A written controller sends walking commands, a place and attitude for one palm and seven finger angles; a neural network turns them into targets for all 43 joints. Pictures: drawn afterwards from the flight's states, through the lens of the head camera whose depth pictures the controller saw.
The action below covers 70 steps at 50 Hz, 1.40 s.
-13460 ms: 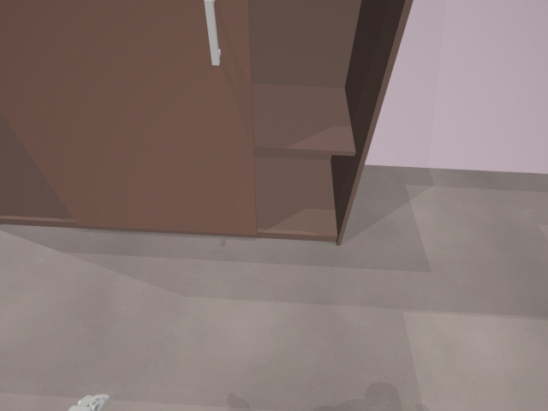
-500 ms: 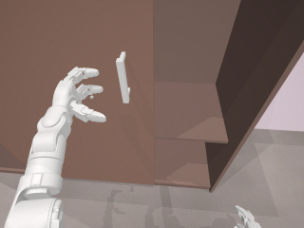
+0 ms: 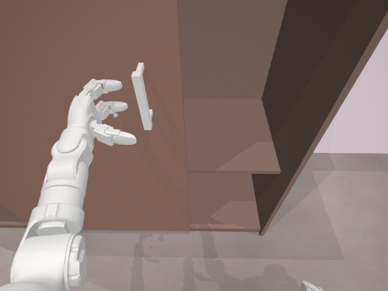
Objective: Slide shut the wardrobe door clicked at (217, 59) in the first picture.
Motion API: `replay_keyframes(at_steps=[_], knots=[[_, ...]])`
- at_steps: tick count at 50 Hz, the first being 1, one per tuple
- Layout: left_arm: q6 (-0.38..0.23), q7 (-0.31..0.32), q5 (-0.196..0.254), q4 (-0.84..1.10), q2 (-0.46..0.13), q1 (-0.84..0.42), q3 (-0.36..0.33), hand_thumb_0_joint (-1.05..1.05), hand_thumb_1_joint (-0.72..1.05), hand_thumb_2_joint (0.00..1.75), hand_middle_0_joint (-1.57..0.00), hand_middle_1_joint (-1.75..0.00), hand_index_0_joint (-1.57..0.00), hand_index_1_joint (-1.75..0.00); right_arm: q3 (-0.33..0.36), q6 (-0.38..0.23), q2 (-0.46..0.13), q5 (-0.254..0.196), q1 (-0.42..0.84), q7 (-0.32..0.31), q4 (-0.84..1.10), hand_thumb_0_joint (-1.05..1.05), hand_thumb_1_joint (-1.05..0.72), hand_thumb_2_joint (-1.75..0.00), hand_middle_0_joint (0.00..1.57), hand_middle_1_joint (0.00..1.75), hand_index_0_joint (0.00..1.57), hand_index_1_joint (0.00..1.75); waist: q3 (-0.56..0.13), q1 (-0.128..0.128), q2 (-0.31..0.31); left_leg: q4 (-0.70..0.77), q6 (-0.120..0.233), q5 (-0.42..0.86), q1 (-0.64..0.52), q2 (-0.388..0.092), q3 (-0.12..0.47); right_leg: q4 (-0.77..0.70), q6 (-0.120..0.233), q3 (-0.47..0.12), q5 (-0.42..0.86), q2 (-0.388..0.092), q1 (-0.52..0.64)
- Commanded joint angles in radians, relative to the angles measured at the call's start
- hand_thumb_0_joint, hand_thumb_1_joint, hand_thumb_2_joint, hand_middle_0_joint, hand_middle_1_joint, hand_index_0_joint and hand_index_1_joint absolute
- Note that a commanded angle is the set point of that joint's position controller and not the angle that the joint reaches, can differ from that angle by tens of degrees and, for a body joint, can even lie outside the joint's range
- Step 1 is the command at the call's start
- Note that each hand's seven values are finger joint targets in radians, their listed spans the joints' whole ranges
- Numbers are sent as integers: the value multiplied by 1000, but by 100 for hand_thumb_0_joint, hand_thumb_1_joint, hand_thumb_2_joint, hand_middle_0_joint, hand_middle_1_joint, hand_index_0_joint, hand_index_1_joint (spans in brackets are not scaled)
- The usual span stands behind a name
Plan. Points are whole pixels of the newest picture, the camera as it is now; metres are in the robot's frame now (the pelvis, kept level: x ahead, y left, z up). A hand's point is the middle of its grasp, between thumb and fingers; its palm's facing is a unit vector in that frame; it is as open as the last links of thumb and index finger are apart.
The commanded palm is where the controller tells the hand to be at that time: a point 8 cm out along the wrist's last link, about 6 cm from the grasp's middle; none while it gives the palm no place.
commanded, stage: move the hooked fingers beside the handle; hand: left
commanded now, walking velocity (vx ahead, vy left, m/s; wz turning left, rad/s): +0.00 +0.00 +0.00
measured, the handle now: (144, 98) +0.49 +0.11 +0.15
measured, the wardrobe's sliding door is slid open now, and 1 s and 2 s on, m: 0.36 0.36 0.36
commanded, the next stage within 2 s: feel for the door with the fingertips in 0.54 s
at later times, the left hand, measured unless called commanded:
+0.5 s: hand (114, 116) +0.42 +0.16 +0.15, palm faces -0.01 -1.00 +0.01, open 14.0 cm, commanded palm +0.40 +0.22 +0.15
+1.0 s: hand (130, 119) +0.41 +0.13 +0.15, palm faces -0.04 -1.00 +0.01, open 14.0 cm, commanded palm +0.39 +0.18 +0.15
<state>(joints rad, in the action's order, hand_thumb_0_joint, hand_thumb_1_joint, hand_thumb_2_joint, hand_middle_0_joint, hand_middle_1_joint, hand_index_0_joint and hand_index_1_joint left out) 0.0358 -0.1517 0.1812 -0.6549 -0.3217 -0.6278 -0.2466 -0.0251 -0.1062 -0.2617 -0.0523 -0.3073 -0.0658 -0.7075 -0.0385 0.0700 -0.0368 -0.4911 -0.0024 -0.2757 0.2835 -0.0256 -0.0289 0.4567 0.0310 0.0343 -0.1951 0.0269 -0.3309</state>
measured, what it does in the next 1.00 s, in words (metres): stands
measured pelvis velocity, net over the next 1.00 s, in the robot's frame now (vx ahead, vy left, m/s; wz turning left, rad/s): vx -0.01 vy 0.00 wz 0.01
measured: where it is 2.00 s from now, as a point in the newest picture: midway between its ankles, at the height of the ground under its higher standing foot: outside the picture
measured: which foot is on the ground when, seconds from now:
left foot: down 0.00-1.00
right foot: down 0.00-1.00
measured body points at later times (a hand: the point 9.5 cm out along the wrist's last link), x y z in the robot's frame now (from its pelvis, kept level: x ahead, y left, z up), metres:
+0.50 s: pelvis -0.01 +0.00 +0.00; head +0.01 +0.00 +0.45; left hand +0.42 +0.21 +0.16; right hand +0.11 -0.25 -0.11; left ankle -0.02 +0.12 -0.74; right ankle +0.02 -0.10 -0.74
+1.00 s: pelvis -0.01 +0.00 +0.00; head +0.00 -0.01 +0.45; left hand +0.41 +0.18 +0.16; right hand +0.11 -0.25 -0.11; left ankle -0.02 +0.12 -0.74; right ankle +0.02 -0.10 -0.74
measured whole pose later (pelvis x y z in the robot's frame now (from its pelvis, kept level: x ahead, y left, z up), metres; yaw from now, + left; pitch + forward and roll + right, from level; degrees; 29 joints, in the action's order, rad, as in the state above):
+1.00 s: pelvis -0.01 +0.00 +0.00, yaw +1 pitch +3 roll +0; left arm 0.04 -0.08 0.17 -0.62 -0.22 -0.63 -0.16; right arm -0.03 -0.12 -0.24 -0.05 -0.25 -0.06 -0.71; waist -0.04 0.05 -0.03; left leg -0.49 0.00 -0.26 0.28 -0.02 -0.02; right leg 0.46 0.03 0.04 -0.18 0.02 -0.32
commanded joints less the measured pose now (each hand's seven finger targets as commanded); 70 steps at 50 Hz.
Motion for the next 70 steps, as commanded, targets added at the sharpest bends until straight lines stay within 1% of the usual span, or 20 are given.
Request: replay_keyframes(at_steps=[1, 5, 8, 13, 18, 22, 25, 26, 29, 32, 33, 38, 41, 46, 47, 50, 52, 61, 67, 70], knots=[[-87, 2, 17, 298, -206, -465, -26, 0, -50, 30, -30, -120, -30, -120, 54, -46, -128, -6, 56, -14, 129, 0, -90, -90, 20, 30, 20, 30, -321, -18, 10, 39, 25, 244, -74, 39, 17, -38, -6, -21, 262, 12, 205], [-84, -1, 23, 262, -221, -500, -34, 0, -50, 30, -30, -120, -30, -120, 54, -53, -135, -6, 53, -20, 104, 0, -90, -90, 20, 30, 20, 30, -307, -7, 32, 42, 27, 201, -68, 41, 25, -49, -8, -21, 216, 13, 186], [-76, -3, 18, 248, -176, -491, 7, 0, -50, 30, -30, -120, -30, -120, 51, -56, -129, -8, 57, -17, 104, 0, -90, -90, 20, 30, 20, 30, -304, -7, -11, 44, 22, 213, -78, 43, 29, -46, -3, -13, 218, 12, 172], [-59, 4, 22, 186, -154, -474, 11, 0, -50, 30, -30, -120, -30, -120, 48, -55, -132, -7, 60, -12, 102, 0, -90, -90, 20, 30, 20, 30, -280, -7, 48, 45, 23, 203, -56, 44, 36, -46, -4, -7, 206, 11, 157], [-93, 20, 6, 213, -176, -536, 2, 0, -50, 30, -30, -120, -30, -120, 45, -54, -126, -2, 68, -8, 115, 0, -90, -90, 20, 30, 20, 30, -316, -16, 5, 41, 22, 198, -64, 46, 35, -37, -2, -16, 194, 7, 167], [-106, 18, 4, 163, -264, -494, -74, 0, -50, 30, -30, -120, -30, -120, 45, -48, -136, 2, 62, -13, 111, 0, -90, -90, 20, 30, 20, 30, -309, -30, 60, 37, 25, 186, -28, 43, 27, -36, -7, -30, 201, 5, 194], [-109, 2, 4, 196, -188, -514, -2, 0, -50, 30, -30, -120, -30, -120, 42, -50, -124, -6, 72, -11, 129, 0, -90, -90, 20, 30, 20, 30, -305, -18, 21, 39, 24, 195, -46, 43, 27, -33, -4, -24, 214, 6, 184], [-110, 1, 8, 206, -211, -520, -22, 0, -50, 30, -30, -120, -30, -120, 45, -51, -127, -6, 68, -13, 126, 0, -90, -90, 20, 30, 20, 30, -318, -17, 4, 38, 22, 198, -59, 42, 29, -34, -3, -23, 214, 7, 180], [-103, -7, 19, 224, -159, -521, 22, 0, -50, 30, -30, -120, -30, -120, 47, -54, -126, -8, 65, -12, 124, 0, -90, -90, 20, 30, 20, 30, -324, -7, 3, 37, 20, 208, -77, 41, 35, -37, -2, -15, 213, 12, 165], [-92, -5, 20, 219, -205, -481, -23, 0, -50, 30, -30, -120, -30, -120, 51, -54, -135, -5, 60, -13, 115, 0, -90, -90, 20, 30, 20, 30, -327, -20, 18, 36, 20, 224, -73, 42, 35, -39, -2, -15, 229, 14, 177], [-90, -9, 27, 234, -140, -492, 28, 0, -50, 30, -30, -120, -30, -120, 47, -58, -125, -7, 66, -10, 119, 0, -90, -90, 20, 30, 20, 30, -318, -8, 25, 36, 22, 225, -73, 43, 34, -38, -4, -13, 234, 11, 174], [-84, 12, 22, 287, -84, -489, 69, 0, -50, 30, -30, -120, -30, -120, 51, -64, -119, -8, 74, -4, 117, 0, -90, -90, 20, 30, 20, 30, -313, -12, -1, 41, 14, 227, -96, 43, 43, -40, 1, -2, 213, 15, 153], [-74, 38, 21, 281, -66, -487, 70, 0, -50, 30, -30, -120, -30, -120, 50, -67, -117, -5, 80, -1, 109, 0, -90, -90, 20, 30, 20, 30, -295, -11, 40, 44, 15, 225, -93, 42, 41, -43, -2, 0, 212, 17, 148], [-66, 78, 2, 265, -102, -466, 23, 0, -50, 30, -30, -120, -30, -120, 44, -56, -110, 2, 97, -2, 114, 0, -90, -90, 20, 30, 20, 30, -290, -35, 57, 52, 19, 190, -58, 44, 31, -45, -3, -13, 183, 9, 179], [-68, 86, -8, 255, -146, -453, -7, 0, -50, 30, -30, -120, -30, -120, 45, -50, -118, 5, 99, -4, 110, 0, -90, -90, 20, 30, 20, 30, -290, -41, 59, 52, 20, 186, -51, 43, 26, -50, -4, -18, 176, 9, 187], [-82, 90, -5, 312, -69, -484, 54, 0, -50, 30, -30, -120, -30, -120, 44, -53, -101, 3, 109, -1, 127, 0, -90, -90, 20, 30, 20, 30, -324, -33, 20, 50, 18, 215, -83, 42, 21, -41, -3, -20, 218, 7, 200], [-78, 94, -8, 277, -141, -446, -9, 0, -50, 30, -30, -120, -30, -120, 45, -46, -114, 8, 102, -6, 118, 0, -90, -90, 20, 30, 20, 30, -322, -47, 74, 50, 20, 217, -62, 42, 20, -44, -5, -22, 226, 9, 222], [-68, 64, 6, 209, -54, -566, 83, 0, -50, 30, -30, -120, -30, -120, 42, -45, -110, -4, 102, -11, 107, 0, -90, -90, 20, 30, 20, 30, -260, 5, 55, 47, 23, 137, -61, 46, 24, -65, -9, -22, 145, 7, 143], [-103, 65, -4, 103, -133, -626, 26, 0, -50, 30, -30, -120, -30, -120, 44, -54, -121, 3, 70, -8, 82, 0, -90, -90, 20, 30, 20, 30, -284, 0, 61, 34, 24, 118, -19, 51, 29, -57, -9, -37, 118, 1, 148], [-135, 61, -10, 91, -125, -673, 40, 0, -50, 30, -30, -120, -30, -120, 46, -61, -120, 2, 53, -3, 81, 0, -90, -90, 20, 30, 20, 30, -318, 6, 37, 30, 23, 128, -23, 51, 33, -42, -6, -35, 137, 0, 152]])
